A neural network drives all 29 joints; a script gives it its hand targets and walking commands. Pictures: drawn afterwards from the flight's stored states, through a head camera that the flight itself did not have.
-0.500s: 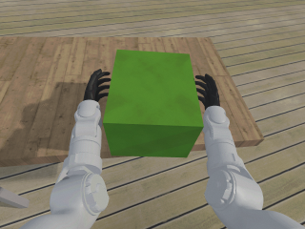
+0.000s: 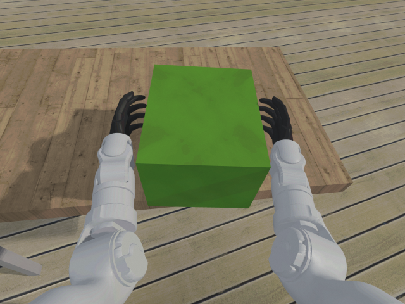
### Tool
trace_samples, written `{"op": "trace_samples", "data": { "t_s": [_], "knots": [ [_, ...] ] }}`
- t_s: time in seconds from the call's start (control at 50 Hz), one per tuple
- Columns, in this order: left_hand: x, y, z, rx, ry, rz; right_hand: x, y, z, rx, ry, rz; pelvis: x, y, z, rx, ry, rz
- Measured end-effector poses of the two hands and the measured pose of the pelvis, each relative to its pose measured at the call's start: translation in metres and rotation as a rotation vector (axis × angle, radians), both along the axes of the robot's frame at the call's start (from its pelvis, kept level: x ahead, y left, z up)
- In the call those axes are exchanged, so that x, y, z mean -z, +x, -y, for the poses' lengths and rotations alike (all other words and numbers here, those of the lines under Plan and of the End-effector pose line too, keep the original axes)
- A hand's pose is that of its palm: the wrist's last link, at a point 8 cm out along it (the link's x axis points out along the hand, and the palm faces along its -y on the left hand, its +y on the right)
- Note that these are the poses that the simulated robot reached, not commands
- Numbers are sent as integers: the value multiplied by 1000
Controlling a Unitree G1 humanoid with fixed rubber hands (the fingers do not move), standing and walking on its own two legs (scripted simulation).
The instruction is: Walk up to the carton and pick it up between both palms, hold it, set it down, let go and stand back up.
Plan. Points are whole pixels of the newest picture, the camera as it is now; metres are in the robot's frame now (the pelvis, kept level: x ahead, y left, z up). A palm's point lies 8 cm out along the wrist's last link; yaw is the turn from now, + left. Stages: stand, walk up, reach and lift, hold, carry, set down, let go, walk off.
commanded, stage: set down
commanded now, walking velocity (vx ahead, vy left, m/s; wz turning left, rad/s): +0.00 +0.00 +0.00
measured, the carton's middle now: (201, 135) +0.45 +0.03 +0.04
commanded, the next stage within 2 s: none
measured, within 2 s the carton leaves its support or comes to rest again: neither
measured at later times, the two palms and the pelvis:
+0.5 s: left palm (127, 131) +0.41 +0.19 +0.07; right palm (280, 137) +0.43 -0.14 +0.07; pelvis -0.01 +0.00 -0.01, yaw -1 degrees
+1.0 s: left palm (103, 105) +0.41 +0.22 +0.14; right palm (329, 103) +0.44 -0.20 +0.17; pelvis -0.03 -0.01 -0.02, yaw +0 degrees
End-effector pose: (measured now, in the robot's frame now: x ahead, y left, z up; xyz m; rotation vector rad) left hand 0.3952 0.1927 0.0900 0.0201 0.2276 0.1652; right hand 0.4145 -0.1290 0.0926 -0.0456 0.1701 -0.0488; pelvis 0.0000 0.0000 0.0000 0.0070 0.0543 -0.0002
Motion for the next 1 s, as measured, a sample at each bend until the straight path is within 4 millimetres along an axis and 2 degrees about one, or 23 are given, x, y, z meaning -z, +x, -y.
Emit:
{"op": "trace_samples", "data": {
  "t_s": [0.28, 0.36, 0.46, 0.52, 0.6, 0.7, 0.78, 0.86, 0.92, 1.0],
  "knots": [
    [0, 0, 0, -1, 1, -1, 0, 0, 0, -3, -11, 1, 0, -2, 0, 4, -1, -4],
    [3, 4, -1, -17, 59, -20, 4, 5, 4, -40, -35, -33, 2, -2, -1, 4, -10, -53],
    [17, 16, 2, -15, 26, -81, 19, 12, 6, -51, -37, -143, 6, -8, 0, 13, -24, -148],
    [22, 20, 0, -19, 1, -88, 18, 18, 10, -32, -38, -142, 10, -10, 0, 14, -31, -192],
    [13, 22, -13, -44, 4, -44, 4, 27, 19, -5, -19, -90, 13, -9, -1, 14, -37, -232],
    [-18, 21, -30, -72, 34, 6, -27, 35, 41, 29, 12, -48, 15, -11, -2, 11, -41, -223],
    [-38, 21, -33, -49, 36, 9, -52, 34, 64, 54, 6, -44, 14, -17, 1, 8, -38, -199],
    [-46, 20, -29, -23, 22, 6, -68, 29, 80, 61, -6, -49, 14, -24, 6, 9, -33, -187],
    [-48, 19, -27, -20, 13, 5, -73, 26, 82, 43, -5, -55, 14, -30, 9, 9, -29, -188],
    [-50, 18, -29, -32, 8, 5, -75, 27, 73, 2, 11, -62, 15, -34, 12, 4, -26, -206]
  ]
}}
